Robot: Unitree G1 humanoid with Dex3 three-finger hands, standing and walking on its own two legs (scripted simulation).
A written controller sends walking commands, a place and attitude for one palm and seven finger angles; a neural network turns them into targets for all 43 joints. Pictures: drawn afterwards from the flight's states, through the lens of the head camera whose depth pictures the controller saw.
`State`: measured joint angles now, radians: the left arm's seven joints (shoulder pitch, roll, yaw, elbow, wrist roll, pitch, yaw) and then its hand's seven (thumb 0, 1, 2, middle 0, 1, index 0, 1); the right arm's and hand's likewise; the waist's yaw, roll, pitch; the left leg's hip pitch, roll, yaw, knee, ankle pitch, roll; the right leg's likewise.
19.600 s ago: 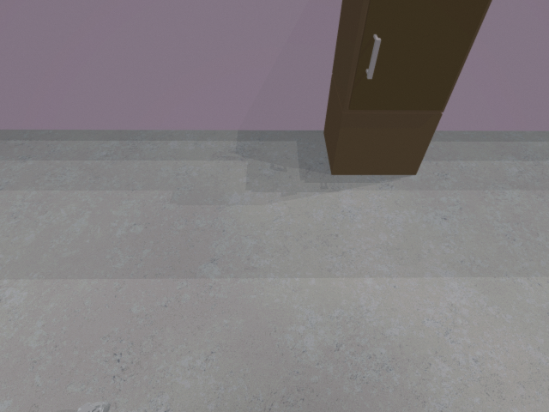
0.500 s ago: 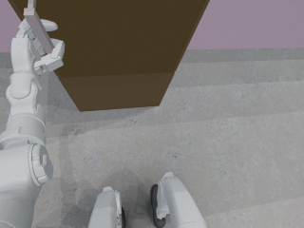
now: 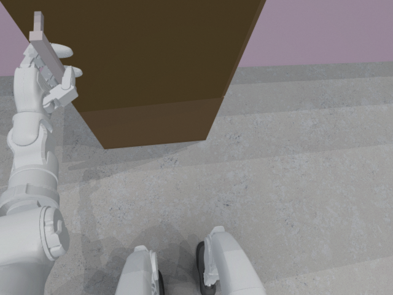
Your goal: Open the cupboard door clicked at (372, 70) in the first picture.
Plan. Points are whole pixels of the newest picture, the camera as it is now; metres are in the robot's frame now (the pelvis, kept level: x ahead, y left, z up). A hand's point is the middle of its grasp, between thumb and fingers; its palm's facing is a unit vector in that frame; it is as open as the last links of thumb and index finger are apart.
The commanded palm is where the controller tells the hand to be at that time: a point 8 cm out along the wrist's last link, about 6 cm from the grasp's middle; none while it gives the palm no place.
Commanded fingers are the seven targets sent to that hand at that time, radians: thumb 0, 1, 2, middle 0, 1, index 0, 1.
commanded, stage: pull the door open along its arc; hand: left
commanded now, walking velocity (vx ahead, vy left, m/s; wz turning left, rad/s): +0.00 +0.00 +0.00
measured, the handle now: (56, 59) +0.57 +0.22 +0.03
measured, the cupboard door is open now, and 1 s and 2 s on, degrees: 3 43 42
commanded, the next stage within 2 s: open thumb and fingers to let go in 0.72 s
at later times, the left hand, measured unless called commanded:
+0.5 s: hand (121, 160) +0.36 +0.10 +0.03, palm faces +0.44 -0.90 +0.03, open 5.8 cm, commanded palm +0.29 +0.13 +0.02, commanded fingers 0.00 0.90 0.90 -0.40 -1.35 -0.40 -1.35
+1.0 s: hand (162, 192) +0.30 +0.04 +0.02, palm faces +0.44 -0.90 -0.05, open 6.2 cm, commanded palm +0.24 +0.07 +0.02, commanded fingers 0.00 0.20 0.60 -0.35 -1.27 -0.35 -1.27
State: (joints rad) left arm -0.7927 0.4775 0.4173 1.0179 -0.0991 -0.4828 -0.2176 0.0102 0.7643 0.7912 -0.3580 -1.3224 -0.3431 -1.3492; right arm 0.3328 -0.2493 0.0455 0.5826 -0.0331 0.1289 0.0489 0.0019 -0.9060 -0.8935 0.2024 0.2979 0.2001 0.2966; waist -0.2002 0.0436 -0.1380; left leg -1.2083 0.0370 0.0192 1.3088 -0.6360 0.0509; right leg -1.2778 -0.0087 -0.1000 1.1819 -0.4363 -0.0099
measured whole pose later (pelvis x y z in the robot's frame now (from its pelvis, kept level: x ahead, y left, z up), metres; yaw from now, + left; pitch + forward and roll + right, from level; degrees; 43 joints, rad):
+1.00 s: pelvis +0.00 -0.06 +0.01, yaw +6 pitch +22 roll +1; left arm 0.02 -0.11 -0.20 0.33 0.14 -0.45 0.61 0.01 0.63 0.77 -0.36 -1.32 -0.38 -1.33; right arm 0.11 -0.17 -0.01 0.61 -0.09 -0.11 0.02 0.01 -0.91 -0.89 0.20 0.30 0.20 0.30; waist -0.01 0.02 -0.20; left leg -1.03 0.00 -0.02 1.25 -0.61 -0.04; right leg -1.13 -0.05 -0.13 1.24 -0.50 -0.09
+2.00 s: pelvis -0.02 -0.02 +0.00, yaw +5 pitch +20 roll +0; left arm -0.01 0.05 -0.22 0.30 -0.06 -0.47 0.06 -0.01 -0.50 0.30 -0.18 -0.34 -0.13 -0.36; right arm 0.19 -0.23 0.00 0.53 -0.02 -0.09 0.02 0.01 -0.91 -0.89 0.20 0.30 0.20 0.30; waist -0.01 0.04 -0.16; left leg -1.06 -0.03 0.00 1.32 -0.62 0.02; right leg -1.14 -0.07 -0.10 1.27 -0.48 -0.04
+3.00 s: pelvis +0.00 -0.03 -0.02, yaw +5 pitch +23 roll -1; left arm 0.52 0.15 -0.07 -0.16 -0.12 -0.46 -0.13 -0.01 -0.50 0.30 -0.15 -0.30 -0.15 -0.30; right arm 0.19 -0.22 -0.01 0.41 -0.01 -0.08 -0.01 0.01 -0.90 -0.89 0.20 0.30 0.20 0.30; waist 0.01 0.02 -0.20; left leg -1.12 -0.01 -0.01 1.42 -0.70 0.01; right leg -1.21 -0.05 -0.12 1.36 -0.55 -0.05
